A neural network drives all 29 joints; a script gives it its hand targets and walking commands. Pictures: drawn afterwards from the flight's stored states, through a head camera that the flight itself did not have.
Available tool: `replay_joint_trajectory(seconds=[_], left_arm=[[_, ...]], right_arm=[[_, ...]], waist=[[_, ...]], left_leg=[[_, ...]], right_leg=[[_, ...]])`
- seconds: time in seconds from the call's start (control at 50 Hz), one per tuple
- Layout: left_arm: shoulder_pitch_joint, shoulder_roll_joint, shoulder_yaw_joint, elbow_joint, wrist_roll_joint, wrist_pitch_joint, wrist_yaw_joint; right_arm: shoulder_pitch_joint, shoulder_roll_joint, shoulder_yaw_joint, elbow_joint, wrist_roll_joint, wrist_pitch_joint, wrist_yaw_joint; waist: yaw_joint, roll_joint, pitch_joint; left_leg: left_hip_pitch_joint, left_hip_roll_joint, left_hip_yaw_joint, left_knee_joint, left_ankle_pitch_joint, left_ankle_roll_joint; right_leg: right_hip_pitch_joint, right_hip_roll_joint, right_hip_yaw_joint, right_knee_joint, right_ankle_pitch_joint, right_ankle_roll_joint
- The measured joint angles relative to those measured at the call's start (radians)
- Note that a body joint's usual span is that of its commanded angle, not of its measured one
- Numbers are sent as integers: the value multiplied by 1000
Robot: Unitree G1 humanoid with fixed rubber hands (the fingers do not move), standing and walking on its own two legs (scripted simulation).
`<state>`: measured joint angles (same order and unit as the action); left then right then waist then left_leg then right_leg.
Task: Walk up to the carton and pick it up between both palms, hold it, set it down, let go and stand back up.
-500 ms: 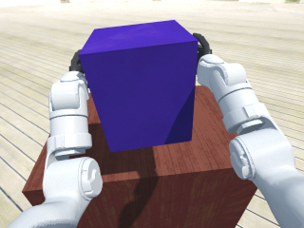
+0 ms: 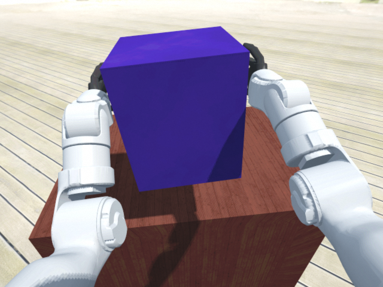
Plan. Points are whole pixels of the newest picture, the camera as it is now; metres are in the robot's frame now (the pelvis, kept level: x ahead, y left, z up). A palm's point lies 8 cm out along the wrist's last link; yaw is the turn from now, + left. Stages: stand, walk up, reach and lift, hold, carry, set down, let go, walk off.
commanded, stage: hold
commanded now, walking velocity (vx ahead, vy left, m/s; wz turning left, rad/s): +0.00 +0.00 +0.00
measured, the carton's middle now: (180, 107) +0.39 +0.01 +0.26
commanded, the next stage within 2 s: none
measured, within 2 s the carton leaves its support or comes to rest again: neither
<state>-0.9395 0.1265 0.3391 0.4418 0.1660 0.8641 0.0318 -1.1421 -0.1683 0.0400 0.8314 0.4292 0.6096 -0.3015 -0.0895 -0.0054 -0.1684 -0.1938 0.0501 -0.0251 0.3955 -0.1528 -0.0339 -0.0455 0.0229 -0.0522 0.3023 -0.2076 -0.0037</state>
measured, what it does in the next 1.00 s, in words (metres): stands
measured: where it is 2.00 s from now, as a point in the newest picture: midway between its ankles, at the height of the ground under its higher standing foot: outside the picture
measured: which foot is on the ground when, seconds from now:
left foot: down 0.00-1.00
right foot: down 0.00-1.00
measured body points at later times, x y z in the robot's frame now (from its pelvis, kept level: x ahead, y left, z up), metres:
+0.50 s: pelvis +0.00 +0.00 +0.00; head -0.11 +0.01 +0.44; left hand +0.38 +0.16 +0.30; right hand +0.38 -0.15 +0.32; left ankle +0.04 +0.13 -0.75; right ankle -0.02 -0.11 -0.75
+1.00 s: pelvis +0.01 -0.01 +0.00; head -0.09 +0.01 +0.44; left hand +0.39 +0.16 +0.29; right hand +0.39 -0.14 +0.31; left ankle +0.04 +0.13 -0.75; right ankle -0.02 -0.11 -0.75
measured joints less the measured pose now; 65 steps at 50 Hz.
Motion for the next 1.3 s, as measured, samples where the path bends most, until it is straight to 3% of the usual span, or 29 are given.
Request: replay_joint_trajectory(seconds=[0.16,0.3,0.54,0.72,1.0,1.3], left_arm=[[8,-9,-2,-18,-1,6,10],[55,-40,2,-112,12,29,20],[5,-40,41,13,44,10,-6],[-58,-17,54,86,37,-21,-11],[33,-22,28,-26,31,0,-22],[26,-36,24,-50,36,6,-5]], right_arm=[[4,-7,7,-7,9,4,3],[45,-22,30,-78,43,15,-2],[11,-1,-9,19,-19,27,13],[-50,-13,2,74,-22,11,18],[22,0,32,-12,15,15,-8],[32,-1,-5,-42,-3,24,1]], waist=[[-1,2,1],[0,18,-8],[12,33,-23],[21,29,-35],[-2,8,-15],[7,14,-11]], left_leg=[[0,0,4,6,-6,2],[23,-2,3,11,-16,3],[54,-4,12,-11,-8,5],[23,3,8,-21,5,-1],[36,1,-9,-8,-7,-6],[37,-2,7,-5,-8,3]], right_leg=[[2,0,5,-1,-1,2],[33,-2,4,-12,-3,4],[45,-5,11,1,-11,0],[10,2,9,0,-3,-7],[41,3,-7,-13,-7,-7],[33,-2,9,-2,-7,0]])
